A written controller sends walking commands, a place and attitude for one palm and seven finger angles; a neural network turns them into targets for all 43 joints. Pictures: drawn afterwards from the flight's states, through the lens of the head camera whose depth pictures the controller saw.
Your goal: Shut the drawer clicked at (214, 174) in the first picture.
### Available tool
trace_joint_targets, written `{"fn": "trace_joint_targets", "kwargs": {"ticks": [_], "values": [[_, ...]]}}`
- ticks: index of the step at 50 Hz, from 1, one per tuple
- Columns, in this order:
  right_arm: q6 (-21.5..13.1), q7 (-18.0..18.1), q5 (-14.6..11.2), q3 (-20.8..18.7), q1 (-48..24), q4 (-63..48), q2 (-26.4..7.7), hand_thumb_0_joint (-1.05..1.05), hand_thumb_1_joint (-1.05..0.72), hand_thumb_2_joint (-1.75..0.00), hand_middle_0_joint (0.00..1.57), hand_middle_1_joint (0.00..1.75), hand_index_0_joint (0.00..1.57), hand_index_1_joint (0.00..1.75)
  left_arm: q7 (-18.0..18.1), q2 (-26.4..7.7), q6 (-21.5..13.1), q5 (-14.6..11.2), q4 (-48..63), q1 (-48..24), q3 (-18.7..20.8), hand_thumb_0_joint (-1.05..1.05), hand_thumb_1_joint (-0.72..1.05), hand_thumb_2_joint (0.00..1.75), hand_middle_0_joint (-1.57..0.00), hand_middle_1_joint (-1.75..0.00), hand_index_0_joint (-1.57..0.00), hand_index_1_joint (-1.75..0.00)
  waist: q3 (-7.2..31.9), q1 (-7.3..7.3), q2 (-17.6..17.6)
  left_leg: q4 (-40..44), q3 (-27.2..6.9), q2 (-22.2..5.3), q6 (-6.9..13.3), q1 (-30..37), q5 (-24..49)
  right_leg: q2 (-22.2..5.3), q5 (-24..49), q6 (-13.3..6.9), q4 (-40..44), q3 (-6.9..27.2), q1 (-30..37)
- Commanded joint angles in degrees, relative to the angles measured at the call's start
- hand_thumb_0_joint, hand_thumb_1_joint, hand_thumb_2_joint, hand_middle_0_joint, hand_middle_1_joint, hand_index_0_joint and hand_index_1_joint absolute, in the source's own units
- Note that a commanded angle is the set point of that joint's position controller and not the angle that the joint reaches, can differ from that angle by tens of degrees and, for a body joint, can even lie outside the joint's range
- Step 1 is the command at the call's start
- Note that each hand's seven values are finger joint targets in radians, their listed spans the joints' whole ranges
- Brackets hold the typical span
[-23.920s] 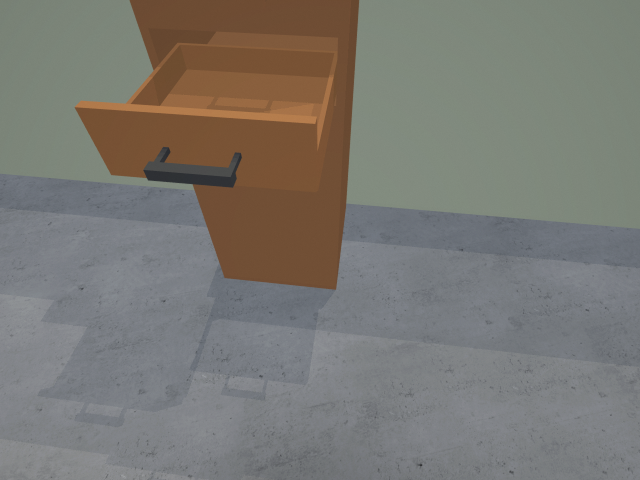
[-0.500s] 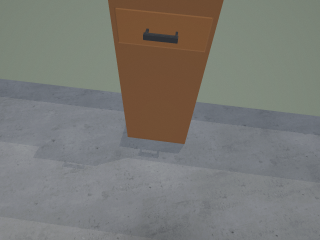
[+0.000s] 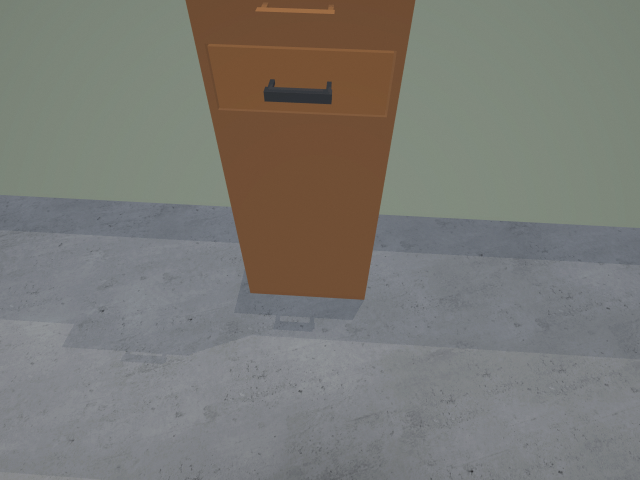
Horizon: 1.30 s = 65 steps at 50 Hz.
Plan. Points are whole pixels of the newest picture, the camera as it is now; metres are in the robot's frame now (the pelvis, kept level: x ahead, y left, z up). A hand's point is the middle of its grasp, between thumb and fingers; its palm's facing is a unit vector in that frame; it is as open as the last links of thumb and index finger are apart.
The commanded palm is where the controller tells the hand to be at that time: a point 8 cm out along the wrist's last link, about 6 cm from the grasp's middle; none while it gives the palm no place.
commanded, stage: let the arm hang, fingers relaxed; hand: left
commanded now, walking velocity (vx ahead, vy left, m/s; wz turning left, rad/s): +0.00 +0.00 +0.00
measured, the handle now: (299, 90) +0.84 +0.09 +0.07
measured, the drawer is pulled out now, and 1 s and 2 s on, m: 0.00 0.00 0.00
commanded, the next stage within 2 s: look to check the result in 0.12 s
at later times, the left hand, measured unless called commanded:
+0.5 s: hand out of the picture +0.00 +0.15 -0.18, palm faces +0.06 -0.98 -0.17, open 7.4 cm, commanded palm none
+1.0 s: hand out of the picture +0.02 +0.14 -0.17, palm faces +0.06 -0.98 -0.19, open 7.4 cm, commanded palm none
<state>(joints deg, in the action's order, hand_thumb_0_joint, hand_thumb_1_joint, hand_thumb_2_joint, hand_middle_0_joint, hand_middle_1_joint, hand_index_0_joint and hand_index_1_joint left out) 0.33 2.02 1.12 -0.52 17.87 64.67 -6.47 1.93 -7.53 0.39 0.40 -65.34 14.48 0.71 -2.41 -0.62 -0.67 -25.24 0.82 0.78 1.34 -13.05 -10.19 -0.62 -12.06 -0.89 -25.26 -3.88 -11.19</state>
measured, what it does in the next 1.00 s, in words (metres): stands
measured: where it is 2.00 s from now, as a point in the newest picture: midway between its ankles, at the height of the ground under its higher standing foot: outside the picture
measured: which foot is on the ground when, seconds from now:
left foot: down 0.00-1.00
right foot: down 0.00-1.00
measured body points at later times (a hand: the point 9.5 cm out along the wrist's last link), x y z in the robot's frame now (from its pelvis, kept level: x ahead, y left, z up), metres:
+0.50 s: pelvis +0.01 -0.01 +0.00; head +0.03 -0.02 +0.45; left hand -0.01 +0.20 -0.16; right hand +0.00 -0.22 -0.17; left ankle +0.04 +0.10 -0.74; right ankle +0.02 -0.11 -0.74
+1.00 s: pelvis +0.02 -0.02 +0.00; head +0.03 -0.03 +0.45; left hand +0.02 +0.19 -0.16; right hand +0.00 -0.23 -0.17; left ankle +0.04 +0.10 -0.74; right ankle +0.02 -0.11 -0.74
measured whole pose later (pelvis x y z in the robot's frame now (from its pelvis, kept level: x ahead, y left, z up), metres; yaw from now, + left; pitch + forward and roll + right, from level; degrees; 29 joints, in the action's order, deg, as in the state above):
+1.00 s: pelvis +0.02 -0.02 +0.00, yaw +0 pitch -2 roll +0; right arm 0.0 2.6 1.0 -0.3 16.4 66.2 -7.0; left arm 2.0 -7.1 -0.2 0.0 -66.3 14.5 1.1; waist -3.5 -0.4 -1.2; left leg -23.9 -0.4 -0.8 -0.8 -10.6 -11.3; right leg 1.1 -13.3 -2.7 -23.5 -5.0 -8.3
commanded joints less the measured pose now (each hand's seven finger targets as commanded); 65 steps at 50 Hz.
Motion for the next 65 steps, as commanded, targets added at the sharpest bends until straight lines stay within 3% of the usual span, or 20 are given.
{"fn": "trace_joint_targets", "kwargs": {"ticks": [1,6,19,26,39,51,65], "values": [[-0.3,0.4,0.1,-1.1,4.3,-1.1,-4.5,0.00,-0.90,-0.90,0.20,0.30,0.20,0.30,0.0,-5.3,-0.6,0.1,0.6,5.0,1.4,0.00,0.90,0.90,-0.20,-0.30,-0.20,-0.30,-4.6,0.49,-1.1,6.8,-6.5,-5.3,1.2,-3.4,-4.1,-4.8,-6.4,-2.0,7.0,5.5,-2.4],[-0.5,0.6,-0.1,-1.1,4.7,-0.9,-4.4,0.00,-0.90,-0.90,0.20,0.30,0.20,0.30,0.1,-5.1,-0.9,0.0,0.6,4.9,1.5,0.00,0.90,0.90,-0.20,-0.30,-0.20,-0.30,-2.2,0.42,0.0,5.7,-6.2,-5.6,1.1,-1.8,-0.6,-5.0,-3.9,-2.0,6.8,5.4,-0.8],[-0.5,0.8,-0.3,-1.1,4.1,-0.5,-4.9,0.00,-0.90,-0.90,0.20,0.30,0.20,0.30,0.3,-4.8,-1.1,0.0,-0.1,5.6,1.3,0.00,0.90,0.90,-0.20,-0.30,-0.20,-0.30,-2.0,0.20,-0.5,4.8,-5.7,-6.0,0.9,0.9,2.9,-4.9,-1.7,-1.9,7.2,5.3,-1.2],[-0.3,0.7,-0.2,-1.1,3.5,-0.2,-4.6,0.00,-0.90,-0.90,0.20,0.30,0.20,0.30,0.3,-4.6,-1.2,0.1,-0.5,5.2,1.2,0.00,0.90,0.90,-0.20,-0.30,-0.20,-0.30,-3.4,-0.03,0.3,4.9,-5.1,-5.8,0.6,1.1,2.0,-5.1,-2.9,-1.9,8.2,5.6,-2.2],[-0.6,0.9,-0.2,-1.0,2.8,0.0,-5.6,0.00,-0.90,-0.90,0.20,0.30,0.20,0.30,0.2,-5.2,-1.3,0.0,-0.2,4.9,1.4,0.00,0.90,0.90,-0.20,-0.30,-0.20,-0.30,-1.8,0.24,-0.2,4.8,-5.1,-6.2,0.5,2.2,4.8,-5.0,0.1,-2.0,7.9,5.6,-0.2],[-0.4,0.8,-0.2,-0.8,3.1,0.5,-4.9,0.00,-0.90,-0.90,0.20,0.30,0.20,0.30,0.3,-5.4,-1.3,-0.1,0.1,4.5,1.4,0.00,0.90,0.90,-0.20,-0.30,-0.20,-0.30,-2.8,0.19,1.0,4.5,-4.5,-5.9,0.1,2.0,4.6,-5.3,-0.1,-2.0,8.8,5.5,0.1],[-0.4,1.0,-0.2,-0.7,3.3,0.6,-5.0,0.00,-0.90,-0.90,0.20,0.30,0.20,0.30,0.3,-5.1,-1.5,-0.1,0.1,4.8,1.4,0.00,0.90,0.90,-0.20,-0.30,-0.20,-0.30,-2.7,0.07,-0.1,4.2,-4.2,-6.2,-0.1,2.5,5.0,-5.1,1.0,-2.0,9.3,5.9,0.2]]}}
